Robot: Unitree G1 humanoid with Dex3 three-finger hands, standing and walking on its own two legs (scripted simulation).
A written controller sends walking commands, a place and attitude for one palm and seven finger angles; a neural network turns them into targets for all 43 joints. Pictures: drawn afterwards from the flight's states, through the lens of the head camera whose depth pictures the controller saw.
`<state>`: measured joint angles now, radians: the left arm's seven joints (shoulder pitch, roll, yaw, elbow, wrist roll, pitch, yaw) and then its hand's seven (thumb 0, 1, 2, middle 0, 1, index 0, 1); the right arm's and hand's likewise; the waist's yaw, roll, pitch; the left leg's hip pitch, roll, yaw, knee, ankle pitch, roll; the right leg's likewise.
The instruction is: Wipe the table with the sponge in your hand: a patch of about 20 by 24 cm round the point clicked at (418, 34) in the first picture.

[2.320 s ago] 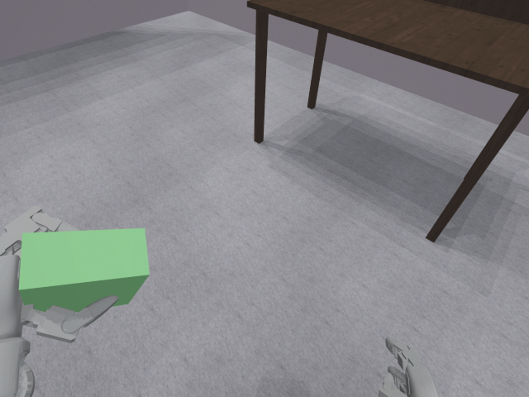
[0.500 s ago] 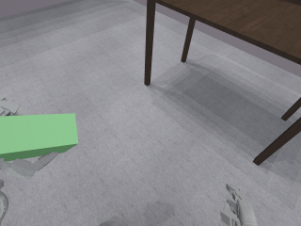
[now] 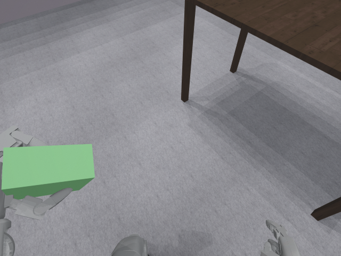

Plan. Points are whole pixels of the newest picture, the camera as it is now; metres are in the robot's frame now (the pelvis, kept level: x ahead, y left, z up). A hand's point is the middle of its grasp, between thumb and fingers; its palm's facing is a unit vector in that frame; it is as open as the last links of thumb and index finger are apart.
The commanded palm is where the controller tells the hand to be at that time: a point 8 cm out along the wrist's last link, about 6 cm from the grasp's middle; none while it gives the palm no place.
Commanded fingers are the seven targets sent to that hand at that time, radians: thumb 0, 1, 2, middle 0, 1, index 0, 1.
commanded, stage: walk to a spot facing it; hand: left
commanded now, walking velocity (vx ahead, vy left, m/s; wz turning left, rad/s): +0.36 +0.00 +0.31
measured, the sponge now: (61, 172) +0.23 +0.20 +0.15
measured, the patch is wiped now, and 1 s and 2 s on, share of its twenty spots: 0.00 0.00 0.00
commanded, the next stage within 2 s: none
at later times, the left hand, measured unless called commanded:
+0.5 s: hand (65, 119) +0.33 +0.22 +0.17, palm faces +0.55 -0.70 -0.45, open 9.8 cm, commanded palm +0.27 +0.25 +0.18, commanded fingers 0.00 0.10 1.30 -1.20 -1.60 -1.20 -1.60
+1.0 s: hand (52, 80) +0.41 +0.27 +0.19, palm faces +0.63 -0.63 -0.45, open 9.8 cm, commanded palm +0.33 +0.29 +0.18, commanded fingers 0.00 0.10 1.30 -1.20 -1.60 -1.20 -1.60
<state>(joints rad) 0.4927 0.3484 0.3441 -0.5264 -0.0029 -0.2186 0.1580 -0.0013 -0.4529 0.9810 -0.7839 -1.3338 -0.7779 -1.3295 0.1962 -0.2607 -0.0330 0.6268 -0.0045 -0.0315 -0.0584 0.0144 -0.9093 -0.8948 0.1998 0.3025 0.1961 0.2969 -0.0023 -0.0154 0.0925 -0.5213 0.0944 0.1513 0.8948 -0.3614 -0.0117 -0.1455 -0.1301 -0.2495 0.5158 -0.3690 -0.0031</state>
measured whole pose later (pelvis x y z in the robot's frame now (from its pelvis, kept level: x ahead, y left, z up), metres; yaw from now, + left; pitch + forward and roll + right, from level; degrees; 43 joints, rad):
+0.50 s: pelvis +0.16 -0.05 -0.02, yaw +9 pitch +0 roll +0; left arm 0.43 0.35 0.34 -0.49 -0.01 -0.19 0.14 0.00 -0.45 0.98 -0.78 -1.33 -0.78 -1.33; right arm 0.23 -0.16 0.03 0.66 0.00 -0.08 -0.06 0.01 -0.90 -0.89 0.20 0.30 0.20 0.30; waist 0.05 0.05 0.04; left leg -0.43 0.08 0.02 0.99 -0.47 0.00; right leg -0.32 -0.12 -0.20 0.68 -0.34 0.00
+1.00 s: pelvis +0.29 -0.03 -0.01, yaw +22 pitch +1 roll -1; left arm 0.47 0.43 0.43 -0.63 -0.04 -0.20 0.14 0.00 -0.45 0.98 -0.79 -1.33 -0.78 -1.33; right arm 0.16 -0.13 0.00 0.57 0.02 -0.07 -0.02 0.01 -0.91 -0.90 0.20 0.30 0.19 0.30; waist -0.04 -0.01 0.08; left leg -0.40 0.05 0.07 0.62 -0.23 0.03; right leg -0.56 -0.10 -0.08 1.17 -0.44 0.08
